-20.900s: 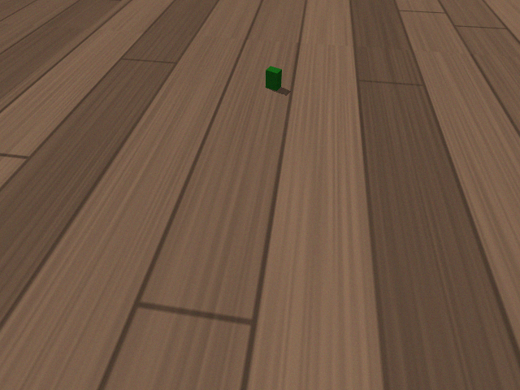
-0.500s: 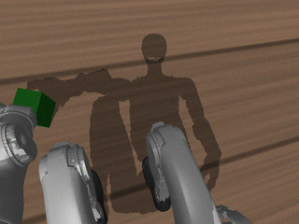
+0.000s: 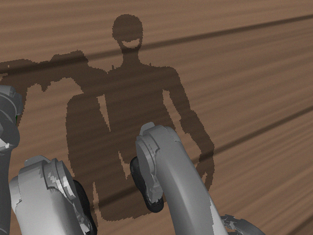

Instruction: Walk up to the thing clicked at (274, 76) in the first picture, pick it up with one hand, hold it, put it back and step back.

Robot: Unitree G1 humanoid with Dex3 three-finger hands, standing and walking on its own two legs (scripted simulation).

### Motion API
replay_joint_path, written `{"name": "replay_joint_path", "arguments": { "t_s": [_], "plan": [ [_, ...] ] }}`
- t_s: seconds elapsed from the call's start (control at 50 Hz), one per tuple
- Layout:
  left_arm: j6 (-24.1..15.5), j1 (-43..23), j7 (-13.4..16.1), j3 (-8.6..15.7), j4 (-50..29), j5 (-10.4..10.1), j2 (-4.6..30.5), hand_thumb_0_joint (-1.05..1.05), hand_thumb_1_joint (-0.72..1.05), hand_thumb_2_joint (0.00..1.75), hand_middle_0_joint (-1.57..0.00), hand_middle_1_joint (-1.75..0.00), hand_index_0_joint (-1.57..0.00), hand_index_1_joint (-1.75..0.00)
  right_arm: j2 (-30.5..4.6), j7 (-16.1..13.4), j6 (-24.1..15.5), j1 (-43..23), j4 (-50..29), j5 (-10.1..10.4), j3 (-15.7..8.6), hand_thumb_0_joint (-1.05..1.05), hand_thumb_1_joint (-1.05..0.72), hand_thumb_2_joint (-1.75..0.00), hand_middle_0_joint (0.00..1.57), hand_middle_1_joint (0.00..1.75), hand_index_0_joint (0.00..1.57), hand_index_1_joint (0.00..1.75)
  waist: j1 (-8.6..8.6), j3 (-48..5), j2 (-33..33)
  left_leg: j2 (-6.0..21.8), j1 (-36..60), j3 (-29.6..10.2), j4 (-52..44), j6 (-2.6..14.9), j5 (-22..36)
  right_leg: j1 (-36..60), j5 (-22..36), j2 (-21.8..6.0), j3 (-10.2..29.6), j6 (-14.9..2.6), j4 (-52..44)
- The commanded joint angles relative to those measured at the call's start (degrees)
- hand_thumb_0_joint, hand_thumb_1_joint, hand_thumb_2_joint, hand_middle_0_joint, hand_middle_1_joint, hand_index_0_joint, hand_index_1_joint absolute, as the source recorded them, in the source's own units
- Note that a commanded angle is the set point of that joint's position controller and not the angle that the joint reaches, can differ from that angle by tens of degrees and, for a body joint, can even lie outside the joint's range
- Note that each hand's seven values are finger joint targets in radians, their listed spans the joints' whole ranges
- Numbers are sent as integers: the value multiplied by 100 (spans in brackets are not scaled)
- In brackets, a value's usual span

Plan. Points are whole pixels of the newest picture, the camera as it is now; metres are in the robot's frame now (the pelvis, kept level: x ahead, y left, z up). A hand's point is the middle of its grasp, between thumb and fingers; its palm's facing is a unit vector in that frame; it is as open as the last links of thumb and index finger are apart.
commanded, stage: approach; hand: left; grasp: from above
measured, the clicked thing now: out of the picture +0.44 +0.30 -0.27
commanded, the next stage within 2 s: rest palm in 0.32 s
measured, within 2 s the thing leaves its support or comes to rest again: neither
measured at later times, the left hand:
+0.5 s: hand out of the picture +0.42 +0.31 -0.21, palm faces -0.04 -0.47 -0.88, open 14.2 cm
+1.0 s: hand out of the picture +0.45 +0.29 -0.23, palm faces -0.01 -0.44 -0.90, open 14.3 cm
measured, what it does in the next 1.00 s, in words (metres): stands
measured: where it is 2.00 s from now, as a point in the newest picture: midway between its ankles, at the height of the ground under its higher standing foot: (118, 206)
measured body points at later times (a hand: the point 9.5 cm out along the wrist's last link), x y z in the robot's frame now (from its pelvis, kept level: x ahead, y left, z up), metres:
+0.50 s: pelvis +0.00 +0.00 -0.01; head +0.27 +0.07 +0.34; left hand +0.42 +0.33 -0.16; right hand +0.01 -0.25 -0.11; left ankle +0.08 +0.14 -0.30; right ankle +0.10 -0.09 -0.30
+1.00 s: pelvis +0.00 +0.01 -0.01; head +0.29 +0.07 +0.32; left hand +0.45 +0.31 -0.18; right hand +0.00 -0.26 -0.09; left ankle +0.08 +0.14 -0.30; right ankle +0.10 -0.09 -0.30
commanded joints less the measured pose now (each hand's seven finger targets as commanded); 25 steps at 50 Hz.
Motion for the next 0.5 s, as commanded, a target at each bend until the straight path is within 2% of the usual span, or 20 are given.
{"name": "replay_joint_path", "arguments": {
  "t_s": [0.0,0.02,0.04,0.08,0.12,0.14,0.16,0.2,0.28,0.3,0.34,0.36,0.44,0.46,0.48],
  "plan": [
    [198,-1949,295,-194,-924,182,1480,0,-59,102,-16,-87,-10,-94,-1584,147,111,1328,102,49,-247,0,-93,-91,20,30,20,30,-91,-4322,2407,15,2892,448,-1021,245,1010,2445,1819,27,-179,268,-1390],
    [260,-1788,237,-205,-740,177,1449,0,-61,104,-15,-88,-9,-95,-1595,196,150,1328,92,80,-243,0,-93,-91,20,30,20,30,-106,-4270,2301,23,2796,448,-1024,262,962,2497,1791,77,-197,288,-1409],
    [306,-1620,169,-225,-899,148,1447,0,-61,104,-15,-89,-8,-95,-1578,216,182,1381,-10,155,-240,0,-93,-91,20,30,20,30,-64,-4385,2240,1,2650,476,-972,289,968,2600,1760,117,-150,306,-1490],
    [402,-1041,106,-6,-905,35,1546,0,-60,103,-15,-88,-8,-95,-1597,232,273,1377,-161,298,-327,0,-92,-91,20,30,20,30,193,-4737,2065,-4,2448,524,-996,328,1097,3028,1910,150,-62,326,-1571],
    [498,-631,-17,-65,-795,-3,1365,0,-61,106,-11,-92,-5,-98,-1525,249,375,1437,-215,370,-337,0,-92,-91,20,30,20,30,244,-4595,1872,-2,2250,521,-1021,353,1111,3050,1955,187,-52,334,-1551],
    [527,-549,-109,-171,-789,-65,1198,0,-61,105,-10,-94,-4,-99,-1465,249,418,1475,-244,410,-305,0,-92,-91,20,30,20,30,161,-4444,1658,1,2136,521,-977,373,1094,3011,2012,197,-30,356,-1545],
    [509,-598,-141,-145,-901,-91,1202,0,-61,104,-10,-94,-5,-99,-1484,230,438,1565,-179,469,-344,0,-92,-91,20,30,20,30,181,-4470,1639,11,2091,486,-1003,386,1005,2944,1872,223,-4,336,-1564],
    [428,-553,-153,-138,-903,-146,1198,0,-59,103,-11,-94,-6,-99,-1493,204,455,1594,-215,478,-360,0,-92,-90,20,30,20,30,112,-4299,1454,29,1980,430,-1004,404,904,2879,1693,252,22,324,-1571],
    [200,-952,-96,-146,-983,-153,1283,0,-56,100,-10,-96,-7,-100,-1455,145,422,1563,-102,358,-334,0,-92,-90,20,30,20,30,-31,-4018,1368,39,1922,340,-1019,395,602,2652,1226,226,49,274,-1591],
    [125,-1092,-84,-148,-994,-165,1228,0,-56,101,-12,-93,-8,-98,-1448,132,406,1584,-98,334,-311,0,-92,-90,20,30,20,30,-101,-4028,1493,62,2153,286,-1066,353,587,2491,1198,219,-4,234,-1552],
    [2,-1369,-118,-361,-1045,-146,1116,0,-54,99,-11,-95,-8,-99,-1470,114,331,1482,-9,218,-272,0,-92,-90,20,30,20,30,-285,-3889,1745,67,2496,211,-1114,289,412,2125,992,165,-94,189,-1483],
    [-50,-1483,-99,-346,-1023,-128,1127,0,-53,99,-11,-96,-8,-99,-1535,104,285,1545,-3,214,-278,0,-92,-90,20,30,20,30,-329,-4003,1840,71,2627,188,-1103,265,394,2060,981,151,-106,164,-1481],
    [-152,-1833,-18,-445,-1002,-86,1138,0,-60,105,-9,-94,-3,-99,-1644,109,131,1430,161,129,-215,0,-92,-91,20,30,20,30,-412,-3935,2267,66,3083,72,-1212,185,146,1647,824,33,-263,107,-1379],
    [-153,-1729,13,-396,-759,-84,1088,0,-61,106,-9,-93,-3,-99,-1711,107,114,1455,107,187,-209,0,-92,-91,20,30,20,30,-397,-4044,2282,102,3168,30,-1244,154,169,1593,875,77,-269,71,-1377],
    [-149,-1666,20,-487,-665,-28,1033,0,-61,106,-9,-94,-3,-100,-1670,124,85,1473,123,152,-165,0,-92,-91,20,30,20,30,-424,-3920,2312,70,3095,48,-1243,146,224,1638,951,55,-278,80,-1354]
  ]
}}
